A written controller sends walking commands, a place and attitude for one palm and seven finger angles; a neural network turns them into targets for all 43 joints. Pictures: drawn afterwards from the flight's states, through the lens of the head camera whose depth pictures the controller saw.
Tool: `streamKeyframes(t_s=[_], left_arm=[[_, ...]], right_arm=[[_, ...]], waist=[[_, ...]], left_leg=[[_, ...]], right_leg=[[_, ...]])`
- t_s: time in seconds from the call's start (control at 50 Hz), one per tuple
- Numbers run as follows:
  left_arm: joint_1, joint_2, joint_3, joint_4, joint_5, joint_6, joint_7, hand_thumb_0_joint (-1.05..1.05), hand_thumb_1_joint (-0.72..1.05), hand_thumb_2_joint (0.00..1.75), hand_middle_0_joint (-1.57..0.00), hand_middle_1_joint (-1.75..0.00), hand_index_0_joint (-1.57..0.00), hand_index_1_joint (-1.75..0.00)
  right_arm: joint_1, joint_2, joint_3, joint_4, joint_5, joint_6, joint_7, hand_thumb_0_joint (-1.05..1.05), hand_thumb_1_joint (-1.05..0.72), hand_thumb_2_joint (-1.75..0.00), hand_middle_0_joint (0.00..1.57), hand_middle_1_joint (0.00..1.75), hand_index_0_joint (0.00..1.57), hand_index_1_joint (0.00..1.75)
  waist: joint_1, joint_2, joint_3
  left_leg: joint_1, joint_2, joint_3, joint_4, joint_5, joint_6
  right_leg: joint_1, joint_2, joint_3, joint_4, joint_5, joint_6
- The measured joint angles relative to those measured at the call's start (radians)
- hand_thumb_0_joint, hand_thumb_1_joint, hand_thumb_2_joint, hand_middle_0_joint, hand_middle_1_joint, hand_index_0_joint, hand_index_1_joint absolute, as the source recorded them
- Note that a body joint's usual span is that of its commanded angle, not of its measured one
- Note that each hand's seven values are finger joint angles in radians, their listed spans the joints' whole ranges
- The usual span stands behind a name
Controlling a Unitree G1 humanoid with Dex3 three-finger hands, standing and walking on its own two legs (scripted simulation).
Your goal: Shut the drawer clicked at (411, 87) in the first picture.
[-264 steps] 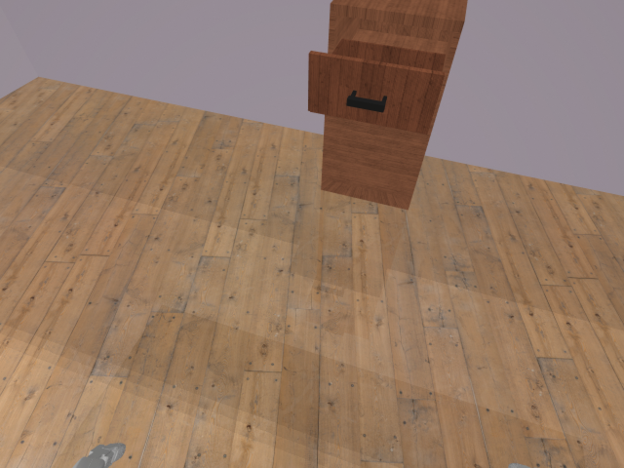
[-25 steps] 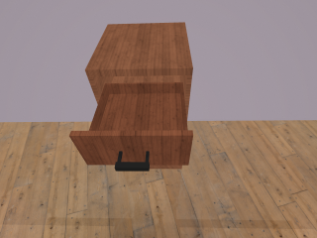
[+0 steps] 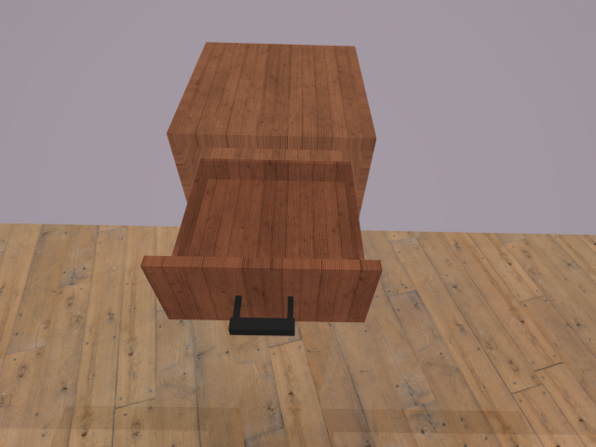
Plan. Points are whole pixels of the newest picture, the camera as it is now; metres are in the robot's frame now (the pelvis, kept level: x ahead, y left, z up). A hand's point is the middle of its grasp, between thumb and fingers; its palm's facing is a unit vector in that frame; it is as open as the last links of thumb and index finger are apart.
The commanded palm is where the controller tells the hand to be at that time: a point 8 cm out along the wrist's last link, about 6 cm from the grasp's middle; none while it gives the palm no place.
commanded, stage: come to a stop and stand still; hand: left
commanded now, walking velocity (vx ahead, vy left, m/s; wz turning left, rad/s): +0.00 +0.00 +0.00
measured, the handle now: (263, 314) +0.34 +0.08 -0.08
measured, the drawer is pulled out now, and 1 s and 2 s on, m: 0.30 0.30 0.30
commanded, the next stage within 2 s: look again from close up in 0.60 s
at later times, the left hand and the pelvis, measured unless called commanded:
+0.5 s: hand out of the picture +0.04 +0.16 -0.18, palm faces +0.02 -0.98 -0.19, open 7.3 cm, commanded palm none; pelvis +0.03 -0.01 +0.00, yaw +0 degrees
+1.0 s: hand out of the picture +0.03 +0.14 -0.18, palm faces +0.02 -0.98 -0.18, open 7.3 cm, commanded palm none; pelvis +0.03 -0.02 +0.00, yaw +0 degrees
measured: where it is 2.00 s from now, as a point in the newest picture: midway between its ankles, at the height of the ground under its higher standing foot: outside the picture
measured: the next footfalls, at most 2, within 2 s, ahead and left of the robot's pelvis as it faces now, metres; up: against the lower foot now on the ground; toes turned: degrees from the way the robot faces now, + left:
none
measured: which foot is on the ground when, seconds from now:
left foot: down 0.00-1.00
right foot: down 0.00-1.00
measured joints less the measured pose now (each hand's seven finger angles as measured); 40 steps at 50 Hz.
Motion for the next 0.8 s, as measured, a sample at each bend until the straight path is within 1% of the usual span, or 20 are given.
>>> streamKeyframes(t_s=[0.12, 0.32, 0.8], left_arm=[[-0.002, -0.006, -0.002, 0.02, -0.004, -0.002, 0.006, 0.0, 0.92, 0.9, -0.2, -0.3, -0.2, -0.3], [-0.01, -0.003, -0.006, 0.041, -0.006, -0.004, 0.007, 0.0, 0.92, 0.9, -0.2, -0.3, -0.2, -0.3], [-0.014, -0.001, -0.01, 0.06, -0.011, -0.011, 0.004, 0.0, 0.92, 0.9, -0.2, -0.3, -0.2, -0.3]], right_arm=[[-0.025, -0.01, 0.001, 0.013, 0.002, -0.007, -0.01, 0.02, -0.93, -0.89, 0.2, 0.29, 0.2, 0.3], [-0.048, -0.014, 0.004, 0.027, 0.003, -0.011, -0.013, 0.01, -0.92, -0.89, 0.2, 0.29, 0.2, 0.3], [-0.015, 0.006, 0.009, 0.077, 0.005, -0.014, -0.011, 0.01, -0.91, -0.9, 0.2, 0.29, 0.2, 0.3]], waist=[[0.005, 0.003, 0.008], [0.007, -0.006, 0.011], [0.004, -0.002, 0.009]], left_leg=[[0.026, 0.003, -0.006, 0.002, -0.02, -0.003], [0.054, 0.014, -0.012, 0.004, -0.043, -0.013], [0.076, 0.029, -0.02, -0.011, -0.044, -0.031]], right_leg=[[0.029, 0.003, -0.005, -0.004, -0.018, 0.006], [0.06, 0.014, -0.01, -0.009, -0.038, -0.002], [0.085, 0.03, -0.017, -0.027, -0.041, -0.019]])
